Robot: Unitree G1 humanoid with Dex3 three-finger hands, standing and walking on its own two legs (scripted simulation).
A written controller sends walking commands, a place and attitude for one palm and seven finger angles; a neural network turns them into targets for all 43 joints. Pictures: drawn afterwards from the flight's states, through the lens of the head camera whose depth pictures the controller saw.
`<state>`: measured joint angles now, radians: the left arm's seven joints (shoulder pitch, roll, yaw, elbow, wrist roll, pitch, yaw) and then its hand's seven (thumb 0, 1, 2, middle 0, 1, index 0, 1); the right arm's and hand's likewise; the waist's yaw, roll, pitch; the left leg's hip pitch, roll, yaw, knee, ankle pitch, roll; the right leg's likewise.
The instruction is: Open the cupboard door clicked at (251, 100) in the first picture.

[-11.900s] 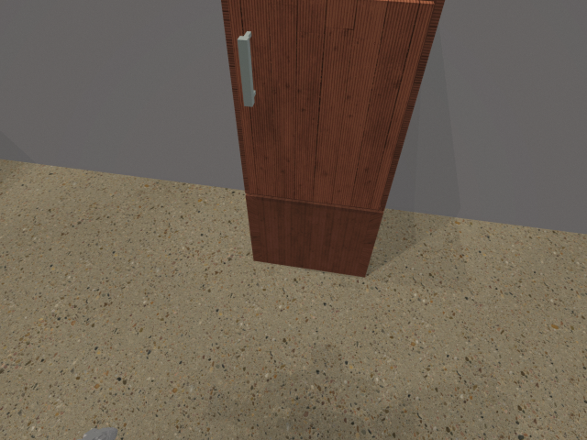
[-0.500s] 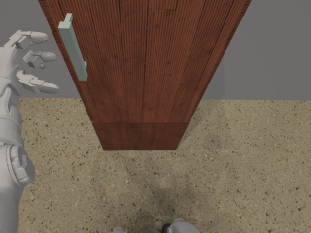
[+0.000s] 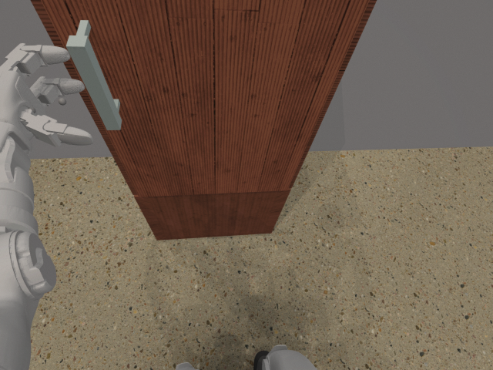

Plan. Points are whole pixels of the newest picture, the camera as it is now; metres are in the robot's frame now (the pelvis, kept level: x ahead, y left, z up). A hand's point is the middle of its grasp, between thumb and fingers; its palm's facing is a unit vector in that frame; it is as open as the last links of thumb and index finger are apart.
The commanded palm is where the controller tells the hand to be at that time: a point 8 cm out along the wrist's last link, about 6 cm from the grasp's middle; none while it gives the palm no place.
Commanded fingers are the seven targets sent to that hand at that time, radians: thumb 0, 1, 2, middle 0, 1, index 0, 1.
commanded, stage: slide the fingers in behind the handle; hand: left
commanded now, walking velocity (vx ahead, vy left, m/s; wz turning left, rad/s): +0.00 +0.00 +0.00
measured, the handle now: (100, 80) +0.54 +0.18 +0.12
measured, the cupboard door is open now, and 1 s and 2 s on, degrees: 0 0 0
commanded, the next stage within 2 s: close the thumb around the handle in 1.24 s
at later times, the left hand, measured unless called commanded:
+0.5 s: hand (87, 105) +0.49 +0.19 +0.12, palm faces -0.03 -1.00 +0.00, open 14.0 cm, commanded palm +0.46 +0.24 +0.12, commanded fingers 0.00 -0.50 0.30 -0.30 -1.20 -0.30 -1.20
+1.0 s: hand (109, 106) +0.48 +0.16 +0.12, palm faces -0.01 -1.00 -0.01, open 14.0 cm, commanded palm +0.46 +0.22 +0.12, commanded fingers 0.00 -0.50 0.30 -0.30 -1.20 -0.30 -1.20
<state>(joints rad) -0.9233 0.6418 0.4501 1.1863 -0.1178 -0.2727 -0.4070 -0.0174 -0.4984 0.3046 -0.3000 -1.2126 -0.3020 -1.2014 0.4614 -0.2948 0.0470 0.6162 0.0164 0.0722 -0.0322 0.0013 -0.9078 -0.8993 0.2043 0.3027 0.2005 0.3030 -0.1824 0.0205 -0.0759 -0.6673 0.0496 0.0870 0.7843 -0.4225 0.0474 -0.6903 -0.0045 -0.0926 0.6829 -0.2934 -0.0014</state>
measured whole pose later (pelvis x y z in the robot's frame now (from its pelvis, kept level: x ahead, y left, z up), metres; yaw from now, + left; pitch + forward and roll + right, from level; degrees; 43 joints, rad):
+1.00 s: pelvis -0.01 -0.01 +0.00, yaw +0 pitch +14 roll -1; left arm -0.91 0.47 0.38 1.17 -0.10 -0.32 -0.25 -0.02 -0.50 0.30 -0.30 -1.20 -0.30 -1.20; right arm 0.43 -0.28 0.03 0.64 0.02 0.02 -0.02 0.00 -0.91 -0.90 0.20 0.30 0.20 0.30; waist -0.15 0.03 -0.07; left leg -0.61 0.04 0.09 0.76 -0.40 0.03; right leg -0.65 -0.01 -0.08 0.70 -0.29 -0.02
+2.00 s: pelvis +0.00 +0.00 +0.00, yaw +0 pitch +15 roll -2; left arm -0.91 0.44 0.36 1.16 -0.11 -0.31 -0.28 -0.01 0.68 0.82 -0.39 -1.34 -0.40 -1.34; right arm 0.41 -0.28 0.04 0.64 0.01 0.03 -0.02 0.00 -0.91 -0.90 0.20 0.30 0.20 0.30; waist -0.15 0.03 -0.09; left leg -0.61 0.04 0.09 0.76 -0.41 0.04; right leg -0.65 -0.01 -0.08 0.69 -0.30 0.00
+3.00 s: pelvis +0.01 -0.03 +0.02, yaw +3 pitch +2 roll +0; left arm 0.06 -0.11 -0.17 -0.07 0.02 0.07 0.47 0.01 0.70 0.79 -0.29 -1.31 -0.34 -1.31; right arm 0.12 -0.18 0.03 0.55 -0.03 0.04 0.01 0.01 -0.91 -0.90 0.20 0.30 0.20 0.30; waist 0.02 0.05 -0.06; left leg -0.27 0.02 0.05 0.60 -0.37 0.01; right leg -0.32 -0.02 -0.12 0.59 -0.31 -0.03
